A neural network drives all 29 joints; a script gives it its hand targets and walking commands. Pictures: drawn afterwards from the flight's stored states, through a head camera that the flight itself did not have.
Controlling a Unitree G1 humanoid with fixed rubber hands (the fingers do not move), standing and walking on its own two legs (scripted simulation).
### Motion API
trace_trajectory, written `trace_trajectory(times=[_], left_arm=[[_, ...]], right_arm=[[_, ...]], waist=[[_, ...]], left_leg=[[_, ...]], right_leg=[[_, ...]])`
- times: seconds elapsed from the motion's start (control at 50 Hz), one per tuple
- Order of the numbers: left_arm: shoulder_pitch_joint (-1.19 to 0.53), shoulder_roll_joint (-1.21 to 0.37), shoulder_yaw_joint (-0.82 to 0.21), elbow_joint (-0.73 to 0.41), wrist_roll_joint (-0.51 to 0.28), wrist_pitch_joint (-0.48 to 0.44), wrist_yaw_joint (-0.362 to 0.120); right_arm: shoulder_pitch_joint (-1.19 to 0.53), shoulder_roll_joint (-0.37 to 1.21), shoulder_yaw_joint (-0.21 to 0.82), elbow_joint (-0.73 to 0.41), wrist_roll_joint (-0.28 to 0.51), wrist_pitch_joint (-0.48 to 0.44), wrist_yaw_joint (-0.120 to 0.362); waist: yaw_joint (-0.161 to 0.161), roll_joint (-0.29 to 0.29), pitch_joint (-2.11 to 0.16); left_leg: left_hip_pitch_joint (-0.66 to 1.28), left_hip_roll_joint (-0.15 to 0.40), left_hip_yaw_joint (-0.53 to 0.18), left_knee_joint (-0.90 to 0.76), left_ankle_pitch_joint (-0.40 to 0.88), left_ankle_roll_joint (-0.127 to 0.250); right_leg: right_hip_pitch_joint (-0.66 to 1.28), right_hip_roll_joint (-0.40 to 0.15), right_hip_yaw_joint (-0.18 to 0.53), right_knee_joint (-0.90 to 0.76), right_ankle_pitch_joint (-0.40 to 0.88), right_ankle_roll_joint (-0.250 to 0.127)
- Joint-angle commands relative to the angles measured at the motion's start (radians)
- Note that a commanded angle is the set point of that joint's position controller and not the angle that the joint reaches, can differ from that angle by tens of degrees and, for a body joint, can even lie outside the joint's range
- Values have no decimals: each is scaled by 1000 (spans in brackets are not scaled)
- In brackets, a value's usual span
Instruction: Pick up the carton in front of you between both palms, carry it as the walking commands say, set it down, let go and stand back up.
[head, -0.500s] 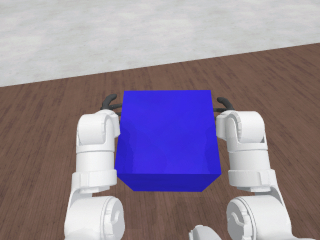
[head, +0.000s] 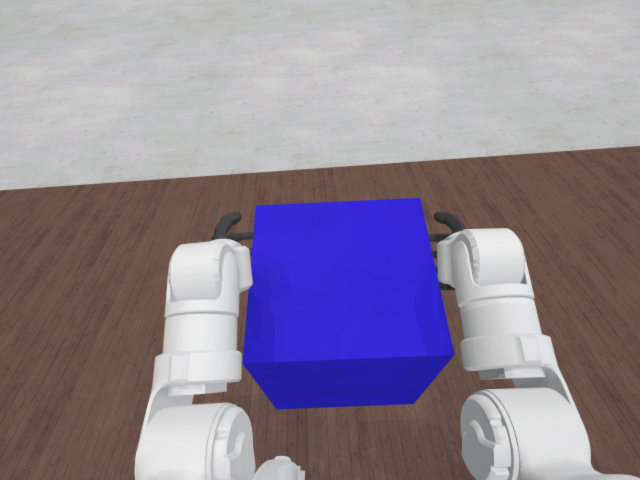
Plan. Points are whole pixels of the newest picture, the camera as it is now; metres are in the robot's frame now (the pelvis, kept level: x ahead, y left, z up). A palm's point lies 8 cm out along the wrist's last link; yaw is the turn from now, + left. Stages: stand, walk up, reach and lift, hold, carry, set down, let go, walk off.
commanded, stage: carry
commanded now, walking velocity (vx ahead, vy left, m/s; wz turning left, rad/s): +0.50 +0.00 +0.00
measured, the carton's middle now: (341, 313) +0.36 +0.02 -0.02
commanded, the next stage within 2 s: none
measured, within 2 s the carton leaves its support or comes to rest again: neither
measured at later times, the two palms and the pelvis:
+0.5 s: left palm (257, 138) +0.66 +0.17 +0.06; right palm (417, 148) +0.64 -0.11 +0.05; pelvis +0.27 +0.04 -0.05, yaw -1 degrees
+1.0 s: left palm (288, 93) +0.91 +0.15 +0.00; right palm (411, 91) +0.93 -0.14 -0.01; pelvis +0.55 -0.01 -0.09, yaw +0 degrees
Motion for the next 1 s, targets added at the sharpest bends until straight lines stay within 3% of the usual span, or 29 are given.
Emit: trace_trajectory(times=[0.0, 0.08, 0.14, 0.16, 0.18, 0.2, 0.22, 0.24, 0.26, 0.28, 0.3, 0.32, 0.36, 0.4, 0.44, 0.52, 0.62, 0.66, 0.68, 0.7, 0.72, 0.74, 0.76, 0.78, 0.8, 0.82, 0.86, 0.9, 0.98], left_arm=[[-839, -1181, -556, -129, -500, 7, -442], [-764, -1152, -554, -85, -466, 29, -436], [-712, -1127, -552, -42, -448, 38, -435], [-704, -1122, -552, -27, -443, 39, -435], [-703, -1122, -550, -6, -438, 40, -435], [-693, -1120, -543, 22, -434, 42, -436], [-681, -1120, -532, 51, -431, 46, -441], [-672, -1126, -525, 90, -431, 51, -451], [-683, -1123, -516, 126, -435, 53, -459], [-731, -1144, -493, 99, -436, 53, -454], [-796, -1147, -479, 23, -438, 48, -448], [-832, -1148, -478, -11, -445, 46, -439], [-817, -1128, -472, -34, -441, 44, -417], [-790, -1142, -482, -49, -424, 36, -402], [-811, -1161, -504, -77, -417, 27, -392], [-857, -1158, -559, -145, -428, 16, -377], [-781, -1116, -560, -105, -398, 27, -366], [-708, -1096, -525, -28, -367, 32, -375], [-663, -1091, -498, 21, -345, 30, -384], [-640, -1084, -465, 66, -320, 28, -396], [-599, -1070, -430, 117, -298, 22, -409], [-582, -1051, -404, 161, -285, 14, -419], [-587, -1056, -402, 186, -291, 6, -430], [-623, -1082, -398, 170, -304, -7, -442], [-658, -1124, -421, 124, -337, -21, -449], [-712, -1141, -435, 88, -363, -28, -453], [-859, -1176, -497, -60, -443, -37, -454], [-905, -1194, -535, -108, -485, -30, -452], [-877, -1176, -559, -152, -505, -9, -443]], right_arm=[[-932, 1170, 516, -323, 469, -83, 302], [-918, 1132, 546, -337, 455, -65, 297], [-870, 1080, 527, -303, 434, -44, 307], [-851, 1072, 516, -279, 427, -37, 313], [-827, 1069, 501, -244, 415, -32, 321], [-806, 1052, 482, -209, 397, -27, 332], [-761, 1025, 455, -148, 376, -26, 340], [-735, 1003, 435, -97, 361, -29, 347], [-769, 1010, 432, -94, 364, -32, 352], [-782, 1009, 434, -132, 390, -30, 355], [-837, 1065, 455, -178, 428, -36, 360], [-917, 1107, 462, -225, 461, -37, 365], [-997, 1132, 482, -280, 513, -36, 364], [-1010, 1154, 493, -317, 535, -44, 366], [-995, 1179, 492, -295, 535, -42, 373], [-956, 1162, 482, -275, 519, -32, 380], [-868, 1136, 500, -209, 502, -17, 379], [-807, 1138, 502, -137, 484, -21, 386], [-793, 1147, 500, -102, 477, -25, 392], [-780, 1157, 496, -66, 473, -31, 399], [-789, 1166, 488, -38, 473, -37, 407], [-802, 1196, 478, -4, 479, -42, 415], [-790, 1184, 456, 26, 474, -54, 416], [-809, 1216, 448, 13, 474, -69, 412], [-845, 1217, 431, -45, 478, -79, 403], [-876, 1217, 435, -62, 469, -81, 394], [-922, 1214, 446, -163, 478, -95, 372], [-903, 1197, 444, -191, 470, -98, 347], [-937, 1184, 510, -302, 476, -93, 309]], waist=[[10, -87, -572], [51, -91, -543], [79, -85, -522], [58, -76, -525], [4, -46, -539], [-53, 24, -557], [-83, 167, -593], [-101, 294, -675], [-140, 304, -739], [-169, 200, -748], [-144, 98, -671], [-122, 28, -603], [-87, 37, -571], [-93, 106, -583], [-101, 145, -582], [-130, 153, -573], [-179, 157, -553], [-165, 158, -538], [-119, 143, -543], [-64, 102, -557], [-10, -24, -583], [14, -222, -639], [29, -285, -714], [30, -217, -709], [44, -103, -677], [25, -37, -584], [0, -45, -530], [-5, -81, -541], [2, -87, -575]], left_leg=[[-78, 13, 32, -153, 241, -4], [-45, -25, 87, -435, 449, 10], [63, -61, 120, -672, 592, 23], [174, -63, 119, -767, 647, 33], [359, -45, 109, -849, 735, 54], [579, 31, 74, -801, 857, 70], [860, 194, -64, -623, 1246, 126], [1095, 356, -336, -483, 1408, 232], [1170, 399, -491, -484, 1237, 283], [1193, 400, -522, -548, 876, 330], [1040, 343, -483, -589, 710, 286], [888, 298, -413, -631, 651, 245], [717, 268, -371, -686, 560, 209], [714, 246, -315, -681, 577, 199], [746, 228, -252, -660, 737, 196], [820, 184, -171, -613, 926, 165], [913, 107, -93, -511, 954, 136], [842, 82, -58, -428, 894, 120], [757, 62, -22, -339, 869, 94], [613, 44, 15, -235, 774, 65], [369, 18, 33, -88, 493, 22], [10, -59, 13, 107, -113, -13], [-181, -74, -29, 289, -272, -15], [-282, -57, -50, 338, -220, 1], [-272, -30, -45, 254, -149, 10], [-220, -9, -33, 159, -97, 8], [-120, 8, -16, 43, -27, 2], [-73, 11, 9, -3, 39, -4], [-83, 15, 31, -119, 224, -8]], right_leg=[[489, -237, 288, -160, 580, -96], [588, -151, 183, -67, 657, -58], [619, -133, 166, 40, 591, -50], [577, -121, 143, 115, 591, -31], [477, -101, 104, 233, 561, -4], [295, -77, 82, 349, 377, 26], [3, -47, 65, 473, -81, 63], [-287, 23, 64, 670, -498, 94], [-416, 26, 98, 784, -531, 85], [-509, 7, 126, 819, -499, 91], [-470, -29, 137, 714, -408, 83], [-417, -38, 126, 638, -373, 88], [-323, -51, 111, 557, -330, 87], [-316, -64, 104, 495, -234, 93], [-347, -68, 84, 438, -155, 101], [-356, -54, 55, 259, 26, 101], [-297, 6, -18, -64, 214, 74], [-148, 29, -42, -222, 296, 51], [12, 32, -53, -306, 394, 40], [219, -11, -42, -324, 501, 31], [480, -155, 79, -231, 796, 4], [806, -362, 372, -31, 1203, -107], [949, -459, 557, 17, 1061, -204], [940, -455, 596, -5, 803, -232], [826, -391, 541, -64, 556, -194], [659, -345, 500, -109, 491, -157], [472, -296, 439, -162, 390, -120], [428, -283, 402, -186, 358, -119], [487, -247, 291, -166, 588, -92]])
